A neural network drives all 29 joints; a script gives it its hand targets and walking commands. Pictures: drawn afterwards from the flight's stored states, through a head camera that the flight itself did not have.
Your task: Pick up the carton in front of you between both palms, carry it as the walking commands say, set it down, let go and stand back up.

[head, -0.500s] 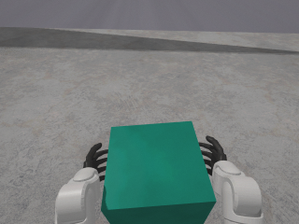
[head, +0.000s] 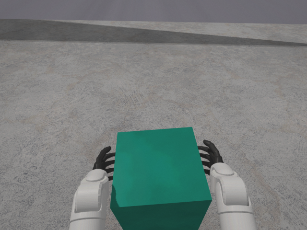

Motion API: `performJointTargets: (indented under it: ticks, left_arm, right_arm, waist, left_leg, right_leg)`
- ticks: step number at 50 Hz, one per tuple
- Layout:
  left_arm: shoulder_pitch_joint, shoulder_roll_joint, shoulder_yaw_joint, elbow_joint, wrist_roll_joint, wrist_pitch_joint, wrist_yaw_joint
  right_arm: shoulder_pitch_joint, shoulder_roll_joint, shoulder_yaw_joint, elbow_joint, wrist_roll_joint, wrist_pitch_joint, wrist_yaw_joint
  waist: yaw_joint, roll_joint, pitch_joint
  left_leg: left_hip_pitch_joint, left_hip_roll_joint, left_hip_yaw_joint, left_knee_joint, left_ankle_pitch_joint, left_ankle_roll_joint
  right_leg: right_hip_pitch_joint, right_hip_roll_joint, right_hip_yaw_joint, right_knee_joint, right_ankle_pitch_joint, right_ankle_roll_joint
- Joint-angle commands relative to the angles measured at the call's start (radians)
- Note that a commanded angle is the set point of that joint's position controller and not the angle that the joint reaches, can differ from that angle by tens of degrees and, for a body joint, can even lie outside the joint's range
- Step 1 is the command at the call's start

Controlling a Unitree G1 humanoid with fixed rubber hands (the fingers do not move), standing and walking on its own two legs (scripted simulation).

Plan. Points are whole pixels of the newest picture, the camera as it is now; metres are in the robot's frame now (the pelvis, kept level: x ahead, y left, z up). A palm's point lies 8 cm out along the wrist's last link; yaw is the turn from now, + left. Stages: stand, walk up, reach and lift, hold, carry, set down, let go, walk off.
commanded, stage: carry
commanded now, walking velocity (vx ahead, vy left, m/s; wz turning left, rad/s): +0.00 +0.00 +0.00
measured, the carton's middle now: (158, 183) +0.28 +0.00 -0.03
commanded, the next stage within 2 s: hold in 0.22 s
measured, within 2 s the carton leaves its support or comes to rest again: neither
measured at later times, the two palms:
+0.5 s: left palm (97, 174) +0.27 +0.15 +0.04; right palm (210, 161) +0.30 -0.14 +0.05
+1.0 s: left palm (107, 172) +0.30 +0.14 -0.01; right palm (205, 156) +0.35 -0.15 -0.01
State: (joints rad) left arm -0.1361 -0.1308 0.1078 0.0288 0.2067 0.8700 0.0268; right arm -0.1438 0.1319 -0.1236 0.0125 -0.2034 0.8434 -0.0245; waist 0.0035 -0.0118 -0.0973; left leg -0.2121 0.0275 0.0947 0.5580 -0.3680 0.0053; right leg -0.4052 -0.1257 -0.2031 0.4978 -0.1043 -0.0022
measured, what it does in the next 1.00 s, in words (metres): shifts its weight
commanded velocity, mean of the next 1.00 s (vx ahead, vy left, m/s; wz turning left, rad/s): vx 0.00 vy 0.00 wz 0.00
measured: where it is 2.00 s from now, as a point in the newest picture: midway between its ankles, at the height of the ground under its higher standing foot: outside the picture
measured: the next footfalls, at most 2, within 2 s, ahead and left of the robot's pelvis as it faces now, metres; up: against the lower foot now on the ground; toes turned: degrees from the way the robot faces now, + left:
none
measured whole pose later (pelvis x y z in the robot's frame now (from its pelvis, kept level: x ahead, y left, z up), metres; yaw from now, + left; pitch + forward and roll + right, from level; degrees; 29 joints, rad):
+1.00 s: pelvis -0.02 -0.06 -0.01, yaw +7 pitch +0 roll +1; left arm -0.55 -0.16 0.52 0.58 0.44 0.41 -0.08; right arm -0.57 0.22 -0.47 0.50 -0.42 0.46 0.01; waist 0.00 0.06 0.14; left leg -0.30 0.02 -0.09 0.65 -0.37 0.00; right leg -0.44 0.00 -0.06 0.60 -0.16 -0.04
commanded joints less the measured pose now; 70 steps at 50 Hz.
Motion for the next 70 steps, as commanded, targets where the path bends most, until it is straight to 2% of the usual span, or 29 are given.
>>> performJointTargets:
  ticks: [1,6,11,12,13,14,16,17,19,22,31,35,38,41,43,45,47,50,52,55,59,62,64,66,70]
  left_arm:
    - [-0.464,-0.783,-0.493,-0.016,-0.210,-0.120,-0.195]
    - [-0.528,-0.831,-0.472,0.069,-0.199,-0.216,-0.218]
    - [-0.524,-0.873,-0.510,0.057,-0.216,-0.234,-0.230]
    - [-0.469,-0.903,-0.463,0.094,-0.191,-0.240,-0.234]
    - [-0.465,-0.899,-0.473,0.059,-0.191,-0.257,-0.225]
    - [-0.431,-0.864,-0.455,0.053,-0.161,-0.257,-0.213]
    - [-0.444,-0.871,-0.466,0.060,-0.173,-0.261,-0.208]
    - [-0.421,-0.846,-0.443,0.080,-0.151,-0.259,-0.208]
    - [-0.473,-0.871,-0.472,0.079,-0.184,-0.262,-0.222]
    - [-0.510,-0.868,-0.470,0.084,-0.194,-0.261,-0.243]
    - [-0.516,-0.860,-0.401,0.134,-0.168,-0.273,-0.257]
    - [-0.580,-0.850,-0.348,0.192,-0.135,-0.292,-0.269]
    - [-0.671,-0.841,-0.271,0.293,-0.092,-0.327,-0.286]
    - [-0.789,-0.807,-0.160,0.427,-0.017,-0.380,-0.300]
    - [-0.847,-0.753,-0.072,0.495,0.044,-0.416,-0.295]
    - [-0.865,-0.687,0.014,0.551,0.094,-0.447,-0.280]
    - [-0.863,-0.624,0.085,0.587,0.132,-0.481,-0.266]
    - [-0.875,-0.574,0.124,0.592,0.140,-0.542,-0.250]
    - [-0.875,-0.588,0.112,0.598,0.129,-0.588,-0.250]
    - [-0.892,-0.643,0.050,0.603,0.092,-0.670,-0.264]
    - [-0.967,-0.699,-0.082,0.575,0.001,-0.757,-0.281]
    - [-1.011,-0.721,-0.199,0.518,-0.074,-0.774,-0.277]
    - [-1.036,-0.742,-0.248,0.491,-0.107,-0.762,-0.267]
    - [-1.046,-0.771,-0.259,0.492,-0.118,-0.739,-0.261]
    - [-1.096,-0.834,-0.246,0.511,-0.120,-0.681,-0.266]
  right_arm:
    - [-0.402,0.798,0.483,0.037,0.196,-0.087,0.193]
    - [-0.460,0.849,0.465,0.124,0.177,-0.181,0.216]
    - [-0.456,0.892,0.503,0.109,0.193,-0.197,0.224]
    - [-0.370,0.887,0.478,0.088,0.186,-0.184,0.230]
    - [-0.396,0.871,0.494,0.039,0.193,-0.189,0.228]
    - [-0.392,0.884,0.520,0.016,0.205,-0.187,0.234]
    - [-0.400,0.877,0.530,0.014,0.199,-0.188,0.229]
    - [-0.397,0.867,0.536,0.010,0.203,-0.188,0.235]
    - [-0.388,0.858,0.520,0.042,0.182,-0.188,0.224]
    - [-0.381,0.872,0.491,0.063,0.161,-0.184,0.218]
    - [-0.418,0.900,0.490,0.092,0.159,-0.181,0.234]
    - [-0.491,0.917,0.456,0.141,0.145,-0.191,0.238]
    - [-0.586,0.921,0.377,0.242,0.114,-0.218,0.242]
    - [-0.691,0.905,0.244,0.392,0.057,-0.267,0.242]
    - [-0.751,0.863,0.152,0.473,0.008,-0.302,0.231]
    - [-0.777,0.804,0.067,0.536,-0.043,-0.335,0.211]
    - [-0.789,0.740,-0.009,0.579,-0.088,-0.375,0.190]
    - [-0.796,0.664,-0.060,0.595,-0.130,-0.446,0.160]
    - [-0.794,0.669,-0.043,0.603,-0.136,-0.500,0.147]
    - [-0.808,0.738,0.038,0.610,-0.112,-0.589,0.144]
    - [-0.895,0.826,0.208,0.555,-0.045,-0.677,0.130]
    - [-0.962,0.848,0.332,0.476,0.010,-0.691,0.112]
    - [-0.978,0.860,0.376,0.457,0.033,-0.678,0.108]
    - [-0.988,0.876,0.401,0.469,0.042,-0.654,0.117]
    - [-1.016,0.881,0.375,0.527,0.039,-0.603,0.156]
  waist:
    - [0.000,0.010,-0.179]
    - [0.000,0.008,-0.197]
    - [-0.003,0.001,-0.235]
    - [-0.050,0.150,-0.127]
    - [-0.009,0.149,-0.137]
    - [0.009,0.127,-0.162]
    - [0.005,0.053,-0.150]
    - [0.005,0.078,-0.147]
    - [-0.015,0.030,-0.122]
    - [-0.035,0.035,-0.085]
    - [-0.010,0.012,-0.080]
    - [0.000,0.006,-0.058]
    - [0.003,0.018,-0.028]
    - [0.000,0.030,0.012]
    - [0.002,0.041,0.035]
    - [0.004,0.028,0.043]
    - [0.003,0.015,0.029]
    - [-0.009,0.007,-0.044]
    - [-0.006,0.011,-0.123]
    - [-0.002,0.004,-0.280]
    - [0.018,-0.026,-0.570]
    - [0.027,-0.030,-0.819]
    - [0.028,-0.028,-0.920]
    - [0.031,-0.034,-0.940]
    - [0.010,-0.016,-0.899]
  left_leg:
    - [-0.111,0.109,-0.093,-0.136,0.171,0.031]
    - [-0.103,0.108,-0.093,-0.124,0.174,0.031]
    - [-0.085,0.105,-0.085,-0.098,0.201,0.030]
    - [-0.206,-0.064,-0.236,-0.239,0.354,0.011]
    - [-0.234,-0.058,-0.230,-0.243,0.422,0.010]
    - [-0.113,-0.077,-0.214,-0.243,0.486,0.018]
    - [-0.055,-0.081,-0.213,-0.242,0.533,0.008]
    - [0.010,-0.090,-0.208,-0.257,0.514,0.006]
    - [-0.031,-0.082,-0.204,-0.263,0.430,0.005]
    - [-0.087,-0.090,-0.200,-0.290,0.328,0.013]
    - [-0.166,-0.107,-0.191,-0.330,0.180,0.046]
    - [-0.214,-0.105,-0.186,-0.333,0.067,0.066]
    - [-0.269,-0.097,-0.187,-0.312,-0.024,0.079]
    - [-0.317,-0.093,-0.184,-0.252,-0.094,0.081]
    - [-0.349,-0.095,-0.176,-0.198,-0.117,0.076]
    - [-0.383,-0.104,-0.167,-0.137,-0.110,0.068]
    - [-0.441,-0.115,-0.159,-0.074,-0.077,0.058]
    - [-0.547,-0.130,-0.147,0.008,-0.034,0.045]
    - [-0.626,-0.141,-0.139,0.057,-0.008,0.037]
    - [-0.758,-0.158,-0.134,0.146,0.029,0.023]
    - [-0.981,-0.183,-0.120,0.272,0.048,0.001]
    - [-1.139,-0.196,-0.103,0.358,0.071,-0.022]
    - [-1.207,-0.200,-0.096,0.406,0.064,-0.032]
    - [-1.253,-0.203,-0.095,0.447,0.042,-0.033]
    - [-1.303,-0.211,-0.092,0.510,-0.014,-0.037]
  right_leg:
    - [0.231,-0.060,0.098,-0.022,0.096,0.018]
    - [0.233,-0.062,0.100,-0.018,0.111,0.016]
    - [0.243,-0.066,0.100,-0.010,0.159,0.014]
    - [0.555,0.226,0.205,0.010,0.228,-0.024]
    - [0.644,0.219,0.241,-0.010,0.263,-0.036]
    - [0.620,0.219,0.244,-0.048,0.317,-0.020]
    - [0.616,0.227,0.250,-0.082,0.306,-0.018]
    - [0.573,0.230,0.243,-0.093,0.288,-0.006]
    - [0.587,0.235,0.245,-0.098,0.234,-0.014]
    - [0.622,0.236,0.245,-0.106,0.190,-0.015]
    - [0.730,0.214,0.255,-0.132,0.143,-0.001]
    - [0.739,0.205,0.255,-0.127,0.057,0.007]
    - [0.724,0.200,0.253,-0.103,-0.031,0.004]
    - [0.655,0.195,0.258,-0.068,-0.131,-0.003]
    - [0.591,0.191,0.267,-0.044,-0.195,-0.004]
    - [0.521,0.192,0.282,-0.021,-0.235,-0.002]
    - [0.435,0.195,0.286,0.019,-0.218,0.003]
    - [0.345,0.202,0.287,0.103,-0.134,0.004]
    - [0.314,0.207,0.281,0.171,-0.042,0.002]
    - [0.280,0.211,0.291,0.280,0.082,-0.002]
    - [0.318,0.204,0.318,0.423,0.234,0.007]
    - [0.387,0.203,0.324,0.532,0.357,0.009]
    - [0.352,0.210,0.312,0.585,0.350,0.011]
    - [0.247,0.220,0.295,0.620,0.274,0.017]
    - [-0.002,0.239,0.265,0.666,0.101,0.018]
